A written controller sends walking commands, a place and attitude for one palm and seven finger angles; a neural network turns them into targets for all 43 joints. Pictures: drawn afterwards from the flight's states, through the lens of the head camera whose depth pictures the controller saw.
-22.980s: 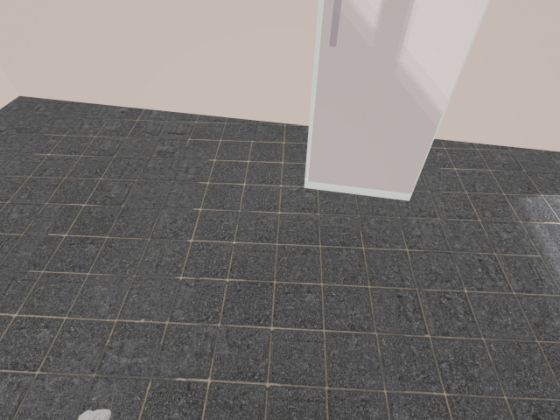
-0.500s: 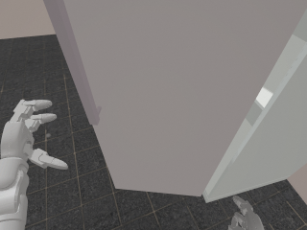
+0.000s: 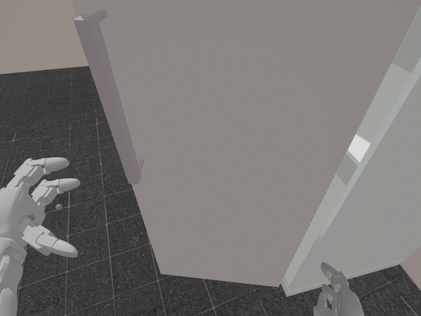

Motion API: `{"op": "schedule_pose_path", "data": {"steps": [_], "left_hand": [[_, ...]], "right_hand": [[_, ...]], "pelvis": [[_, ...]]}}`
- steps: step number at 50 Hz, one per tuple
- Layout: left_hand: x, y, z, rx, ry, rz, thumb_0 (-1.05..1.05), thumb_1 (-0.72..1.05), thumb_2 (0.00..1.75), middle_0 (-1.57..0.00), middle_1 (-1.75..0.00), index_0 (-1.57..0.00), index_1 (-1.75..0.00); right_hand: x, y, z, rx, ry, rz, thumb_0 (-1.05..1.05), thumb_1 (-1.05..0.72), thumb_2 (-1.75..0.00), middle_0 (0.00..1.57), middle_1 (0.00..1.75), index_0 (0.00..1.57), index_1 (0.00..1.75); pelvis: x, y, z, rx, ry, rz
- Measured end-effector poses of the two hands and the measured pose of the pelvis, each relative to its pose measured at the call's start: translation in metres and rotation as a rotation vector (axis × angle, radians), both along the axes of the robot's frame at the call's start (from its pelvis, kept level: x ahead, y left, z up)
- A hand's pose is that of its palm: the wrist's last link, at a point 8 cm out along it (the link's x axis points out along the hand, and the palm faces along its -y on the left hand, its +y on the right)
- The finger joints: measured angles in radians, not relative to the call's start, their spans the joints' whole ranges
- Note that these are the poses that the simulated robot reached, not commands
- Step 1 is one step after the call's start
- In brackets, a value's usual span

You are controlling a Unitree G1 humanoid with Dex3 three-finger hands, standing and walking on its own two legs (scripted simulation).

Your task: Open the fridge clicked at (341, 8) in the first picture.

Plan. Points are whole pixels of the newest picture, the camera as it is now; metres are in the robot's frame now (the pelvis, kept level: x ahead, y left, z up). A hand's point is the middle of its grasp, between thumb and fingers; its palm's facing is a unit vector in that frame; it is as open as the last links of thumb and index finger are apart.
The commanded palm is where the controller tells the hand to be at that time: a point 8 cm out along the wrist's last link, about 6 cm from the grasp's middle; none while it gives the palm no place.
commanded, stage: draw the hand back to the body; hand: left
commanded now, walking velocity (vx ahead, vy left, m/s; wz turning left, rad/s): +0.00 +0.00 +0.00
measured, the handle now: (121, 112) +0.42 +0.23 +0.20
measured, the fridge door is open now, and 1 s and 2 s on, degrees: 70 70 70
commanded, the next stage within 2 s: step back with the hand held close in 1.32 s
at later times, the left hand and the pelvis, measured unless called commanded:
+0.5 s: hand (44, 220) +0.20 +0.28 +0.15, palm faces +0.47 -0.83 -0.31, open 13.1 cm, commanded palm +0.16 +0.31 +0.17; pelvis +0.00 +0.00 +0.01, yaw +0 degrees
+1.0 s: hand (43, 207) +0.21 +0.27 +0.17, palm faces +0.46 -0.81 -0.37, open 8.3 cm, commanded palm +0.16 +0.30 +0.19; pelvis +0.02 +0.00 +0.02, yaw -1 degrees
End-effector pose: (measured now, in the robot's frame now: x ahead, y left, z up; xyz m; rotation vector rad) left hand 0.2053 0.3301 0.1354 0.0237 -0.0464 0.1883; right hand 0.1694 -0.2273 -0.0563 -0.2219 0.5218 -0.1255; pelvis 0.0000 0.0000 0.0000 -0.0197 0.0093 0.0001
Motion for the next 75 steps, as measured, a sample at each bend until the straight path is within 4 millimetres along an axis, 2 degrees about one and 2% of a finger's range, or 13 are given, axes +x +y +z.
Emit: {"op": "schedule_pose_path", "data": {"steps": [13,17,22,31,45,54,62,75], "left_hand": [[-0.030,-0.011,0.008,0.007,0.001,0.050,-0.02,-0.52,0.21,-0.25,-1.13,-0.25,-1.13],[-0.035,-0.009,0.018,0.185,0.013,0.188,-0.02,-0.44,0.25,-0.25,-1.08,-0.25,-1.09],[-0.043,-0.011,0.023,0.291,0.017,0.287,-0.01,-0.30,0.32,-0.24,-1.00,-0.24,-1.00],[-0.043,-0.014,0.031,0.352,-0.007,0.317,-0.01,0.01,0.47,-0.23,-0.82,-0.23,-0.82],[-0.038,-0.021,0.048,0.397,-0.046,0.286,0.00,0.51,0.71,-0.22,-0.52,-0.22,-0.53],[-0.039,-0.020,0.051,0.400,-0.050,0.295,0.01,0.79,0.85,-0.21,-0.36,-0.21,-0.37],[-0.039,-0.020,0.050,0.391,-0.042,0.302,0.01,0.87,0.89,-0.21,-0.31,-0.21,-0.32],[-0.040,-0.021,0.057,0.408,-0.078,0.292,0.01,0.89,0.90,-0.21,-0.30,-0.21,-0.31]], "right_hand": [[0.008,0.008,0.005,0.006,-0.025,0.041,0.01,-0.90,-0.90,0.20,0.30,0.20,0.30],[0.007,0.011,0.005,-0.007,-0.003,0.069,0.01,-0.90,-0.90,0.20,0.30,0.20,0.30],[0.003,0.013,0.001,-0.006,0.049,0.072,0.01,-0.90,-0.90,0.20,0.30,0.21,0.30],[-0.001,0.010,-0.006,-0.011,0.127,0.046,0.01,-0.90,-0.90,0.20,0.30,0.21,0.30],[0.021,0.009,0.002,-0.006,0.112,0.037,0.01,-0.90,-0.90,0.20,0.30,0.20,0.30],[0.031,0.014,0.005,-0.001,0.111,0.051,0.01,-0.90,-0.90,0.20,0.30,0.20,0.30],[0.029,0.016,0.003,0.000,0.124,0.057,0.01,-0.90,-0.90,0.20,0.30,0.21,0.30],[0.019,0.013,0.001,-0.003,0.144,0.045,0.01,-0.90,-0.90,0.20,0.30,0.21,0.30]], "pelvis": [[-0.003,-0.001,0.003,0.003,-0.032,0.012],[-0.006,-0.002,0.006,0.003,-0.050,0.014],[-0.006,-0.001,0.011,0.009,-0.066,0.007],[0.003,0.001,0.016,0.016,-0.088,-0.005],[0.017,0.003,0.019,0.019,-0.095,-0.017],[0.021,0.003,0.019,0.019,-0.095,-0.015],[0.021,0.003,0.019,0.018,-0.098,-0.013],[0.015,0.004,0.019,0.011,-0.093,-0.006]]}}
